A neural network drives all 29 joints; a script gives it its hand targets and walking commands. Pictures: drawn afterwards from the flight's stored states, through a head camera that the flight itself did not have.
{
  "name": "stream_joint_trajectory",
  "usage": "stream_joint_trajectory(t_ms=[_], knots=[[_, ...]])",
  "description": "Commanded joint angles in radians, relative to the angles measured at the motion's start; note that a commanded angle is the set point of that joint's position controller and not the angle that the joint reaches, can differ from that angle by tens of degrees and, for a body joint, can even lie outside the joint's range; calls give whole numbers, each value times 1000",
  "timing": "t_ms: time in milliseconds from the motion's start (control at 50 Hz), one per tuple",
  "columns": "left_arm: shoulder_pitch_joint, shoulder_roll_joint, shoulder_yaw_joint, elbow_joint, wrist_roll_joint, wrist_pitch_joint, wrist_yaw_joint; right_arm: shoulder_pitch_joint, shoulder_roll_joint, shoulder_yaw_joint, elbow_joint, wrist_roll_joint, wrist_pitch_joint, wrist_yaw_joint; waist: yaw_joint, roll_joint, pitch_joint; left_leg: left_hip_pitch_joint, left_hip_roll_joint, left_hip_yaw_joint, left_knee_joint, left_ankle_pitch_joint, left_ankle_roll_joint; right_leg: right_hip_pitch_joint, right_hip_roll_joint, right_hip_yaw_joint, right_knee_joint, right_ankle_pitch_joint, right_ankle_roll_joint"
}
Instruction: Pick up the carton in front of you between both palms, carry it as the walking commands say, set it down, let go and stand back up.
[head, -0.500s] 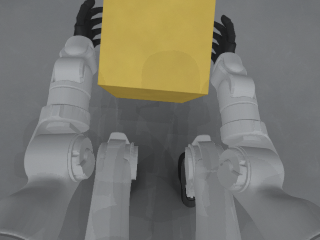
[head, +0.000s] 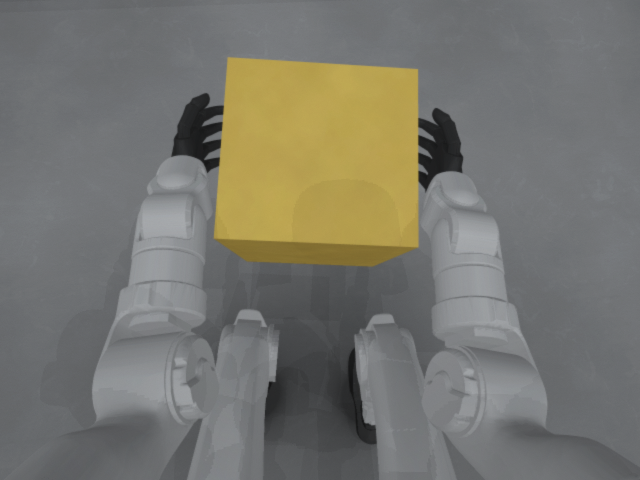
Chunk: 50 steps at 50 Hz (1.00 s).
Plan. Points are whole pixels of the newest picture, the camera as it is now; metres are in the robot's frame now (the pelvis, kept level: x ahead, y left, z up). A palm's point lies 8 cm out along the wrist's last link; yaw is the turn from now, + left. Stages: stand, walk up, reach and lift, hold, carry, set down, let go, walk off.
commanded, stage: reach and lift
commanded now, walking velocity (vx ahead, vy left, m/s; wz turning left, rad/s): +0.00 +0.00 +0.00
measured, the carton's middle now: (315, 184) +0.48 +0.02 -0.12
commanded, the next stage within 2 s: hold in 2.00 s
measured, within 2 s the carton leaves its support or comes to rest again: neither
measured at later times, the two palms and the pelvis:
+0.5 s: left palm (138, 137) +0.42 +0.16 +0.11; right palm (532, 156) +0.42 -0.14 +0.11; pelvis +0.05 +0.00 +0.14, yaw +1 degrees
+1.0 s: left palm out of the picture +0.37 +0.15 +0.26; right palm out of the picture +0.38 -0.15 +0.26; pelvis +0.08 +0.00 +0.24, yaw +1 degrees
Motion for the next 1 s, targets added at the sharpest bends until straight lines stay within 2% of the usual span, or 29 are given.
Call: stream_joint_trajectory(t_ms=[0, 180, 380, 600, 860, 920, 980], knots=[[-613, -1158, -581, -18, -202, -21, -253, -717, 1080, 646, -7, 195, -27, 264, 7, 63, -1060, 745, -125, 108, -219, 220, 6, 568, 129, -116, -218, 197, -14], [-421, -1197, -575, 0, -169, -46, -237, -519, 1096, 646, 26, 165, -51, 266, 4, 60, -875, 886, -124, 72, -378, 238, 10, 698, 126, -87, -378, 211, -20], [-245, -1215, -604, -32, -149, -69, -232, -330, 1118, 684, 13, 148, -72, 271, 11, 42, -742, 1097, -109, 34, -565, 276, 20, 925, 105, -38, -574, 254, -28], [-41, -1214, -653, -89, -146, -54, -239, -112, 1123, 735, -33, 131, -55, 279, 5, 38, -555, 1370, -90, -4, -805, 386, 28, 1241, 75, 9, -819, 384, -40], [135, -1200, -725, -232, -168, 66, -251, 76, 1111, 813, -158, 144, 69, 304, 0, 26, -302, 1689, -69, -21, -1085, 496, 35, 1588, 36, 32, -1114, 517, -41], [155, -1192, -739, -275, -175, 106, -253, 100, 1103, 821, -199, 154, 109, 311, -5, 16, -231, 1746, -61, -25, -1149, 478, 32, 1643, 32, 30, -1177, 499, -44], [163, -1168, -704, -274, -152, 143, -258, 117, 1083, 780, -187, 131, 144, 318, -6, 17, -118, 1757, -56, -17, -1201, 396, 32, 1650, 26, 29, -1227, 410, -52]])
